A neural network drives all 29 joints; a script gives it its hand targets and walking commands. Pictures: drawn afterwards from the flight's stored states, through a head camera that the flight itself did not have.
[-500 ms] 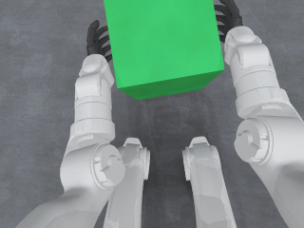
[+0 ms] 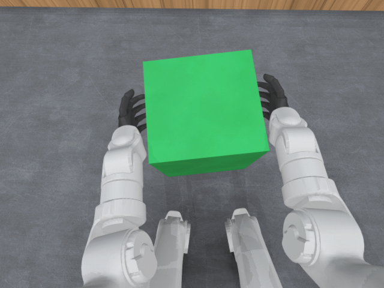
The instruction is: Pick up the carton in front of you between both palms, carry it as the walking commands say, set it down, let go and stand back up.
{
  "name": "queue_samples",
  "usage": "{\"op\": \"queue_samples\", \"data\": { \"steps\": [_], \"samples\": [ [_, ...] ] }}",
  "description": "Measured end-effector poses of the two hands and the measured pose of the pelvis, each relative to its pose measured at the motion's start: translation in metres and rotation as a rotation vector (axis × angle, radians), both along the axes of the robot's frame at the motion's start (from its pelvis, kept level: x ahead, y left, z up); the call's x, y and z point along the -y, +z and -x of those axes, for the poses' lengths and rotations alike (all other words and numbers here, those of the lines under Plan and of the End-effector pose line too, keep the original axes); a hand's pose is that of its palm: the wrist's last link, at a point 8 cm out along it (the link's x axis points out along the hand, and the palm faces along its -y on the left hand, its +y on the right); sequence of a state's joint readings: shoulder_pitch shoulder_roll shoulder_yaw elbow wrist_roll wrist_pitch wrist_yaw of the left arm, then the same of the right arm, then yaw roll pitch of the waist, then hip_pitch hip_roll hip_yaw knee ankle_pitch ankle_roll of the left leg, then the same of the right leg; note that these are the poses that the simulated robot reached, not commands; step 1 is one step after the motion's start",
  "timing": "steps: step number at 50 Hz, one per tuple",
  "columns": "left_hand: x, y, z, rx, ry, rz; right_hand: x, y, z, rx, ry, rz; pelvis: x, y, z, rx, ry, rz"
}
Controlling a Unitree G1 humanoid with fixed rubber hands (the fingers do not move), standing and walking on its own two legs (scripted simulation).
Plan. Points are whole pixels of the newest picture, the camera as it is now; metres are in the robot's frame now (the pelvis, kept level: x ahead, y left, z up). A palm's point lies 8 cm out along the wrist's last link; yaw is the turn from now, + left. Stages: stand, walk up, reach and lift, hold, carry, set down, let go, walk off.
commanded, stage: reach and lift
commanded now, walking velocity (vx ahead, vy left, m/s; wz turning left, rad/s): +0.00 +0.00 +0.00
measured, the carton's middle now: (202, 124) +0.48 +0.00 -0.12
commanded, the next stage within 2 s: hold in 1.94 s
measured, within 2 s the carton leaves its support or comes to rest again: neither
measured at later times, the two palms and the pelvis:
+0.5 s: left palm (90, 121) +0.40 +0.15 +0.11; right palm (314, 105) +0.41 -0.15 +0.11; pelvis +0.04 +0.01 +0.13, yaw -1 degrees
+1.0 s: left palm (11, 106) +0.36 +0.16 +0.23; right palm out of the picture +0.36 -0.14 +0.23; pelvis +0.07 +0.01 +0.21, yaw -1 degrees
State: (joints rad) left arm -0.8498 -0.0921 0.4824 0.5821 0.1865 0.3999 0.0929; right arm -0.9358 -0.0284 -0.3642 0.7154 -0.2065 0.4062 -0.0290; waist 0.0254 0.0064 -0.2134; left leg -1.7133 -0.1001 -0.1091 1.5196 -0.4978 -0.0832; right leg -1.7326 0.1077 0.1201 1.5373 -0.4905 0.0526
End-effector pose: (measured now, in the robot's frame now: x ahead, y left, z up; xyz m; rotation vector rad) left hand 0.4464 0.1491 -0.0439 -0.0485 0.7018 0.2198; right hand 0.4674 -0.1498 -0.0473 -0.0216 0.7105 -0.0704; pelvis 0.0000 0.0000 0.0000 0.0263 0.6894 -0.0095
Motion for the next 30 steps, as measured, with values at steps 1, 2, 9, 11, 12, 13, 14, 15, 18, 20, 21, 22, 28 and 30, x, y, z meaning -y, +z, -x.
{"op": "queue_samples", "data": {
  "steps": [1, 2, 9, 11, 12, 13, 14, 15, 18, 20, 21, 22, 28, 30],
  "samples": [
    [0.000, 0.007, 0.002, -0.001, -0.001, 0.000, 0.000, 0.007, 0.003, -0.001, -0.002, -0.001, 0.000, 0.006, -0.002, 0.010, 0.000, 0.001],
    [-0.001, 0.013, 0.004, -0.001, -0.003, 0.001, 0.000, 0.013, 0.005, -0.001, -0.004, -0.001, 0.000, 0.012, -0.004, 0.019, 0.000, 0.001],
    [-0.002, 0.057, 0.018, 0.003, -0.013, 0.004, -0.001, 0.058, 0.023, 0.002, -0.021, -0.004, -0.001, 0.050, -0.015, 0.092, 0.001, 0.007],
    [-0.002, 0.069, 0.022, 0.005, -0.016, 0.005, -0.001, 0.070, 0.027, 0.004, -0.027, -0.005, -0.001, 0.061, -0.017, 0.114, 0.001, 0.009],
    [-0.002, 0.075, 0.023, 0.006, -0.018, 0.006, -0.001, 0.076, 0.030, 0.005, -0.029, -0.005, -0.001, 0.066, -0.019, 0.125, 0.001, 0.010],
    [-0.002, 0.081, 0.025, 0.006, -0.020, 0.006, -0.001, 0.082, 0.032, 0.005, -0.032, -0.006, -0.002, 0.071, -0.021, 0.136, 0.001, 0.011],
    [-0.002, 0.086, 0.027, 0.007, -0.022, 0.007, -0.001, 0.087, 0.035, 0.006, -0.035, -0.007, -0.002, 0.076, -0.022, 0.148, 0.001, 0.012],
    [-0.002, 0.092, 0.029, 0.008, -0.023, 0.007, -0.001, 0.093, 0.037, 0.007, -0.037, -0.007, -0.002, 0.082, -0.024, 0.159, 0.001, 0.013],
    [-0.002, 0.110, 0.034, 0.010, -0.029, 0.008, -0.002, 0.111, 0.044, 0.008, -0.045, -0.009, -0.003, 0.097, -0.029, 0.196, 0.000, 0.015],
    [-0.002, 0.121, 0.038, 0.011, -0.032, 0.008, -0.002, 0.123, 0.049, 0.009, -0.049, -0.010, -0.004, 0.107, -0.033, 0.222, 0.000, 0.017],
    [-0.003, 0.127, 0.039, 0.011, -0.034, 0.008, -0.002, 0.129, 0.051, 0.010, -0.051, -0.010, -0.004, 0.113, -0.035, 0.236, 0.000, 0.018],
    [-0.003, 0.133, 0.041, 0.011, -0.036, 0.008, -0.002, 0.134, 0.053, 0.010, -0.053, -0.010, -0.004, 0.118, -0.037, 0.250, -0.001, 0.019],
    [-0.004, 0.169, 0.052, 0.011, -0.047, 0.005, -0.003, 0.170, 0.067, 0.010, -0.064, -0.009, -0.006, 0.148, -0.051, 0.342, -0.002, 0.023],
    [-0.004, 0.181, 0.055, 0.011, -0.051, 0.004, -0.003, 0.182, 0.071, 0.010, -0.067, -0.009, -0.007, 0.158, -0.056, 0.375, -0.002, 0.024]
  ]
}}
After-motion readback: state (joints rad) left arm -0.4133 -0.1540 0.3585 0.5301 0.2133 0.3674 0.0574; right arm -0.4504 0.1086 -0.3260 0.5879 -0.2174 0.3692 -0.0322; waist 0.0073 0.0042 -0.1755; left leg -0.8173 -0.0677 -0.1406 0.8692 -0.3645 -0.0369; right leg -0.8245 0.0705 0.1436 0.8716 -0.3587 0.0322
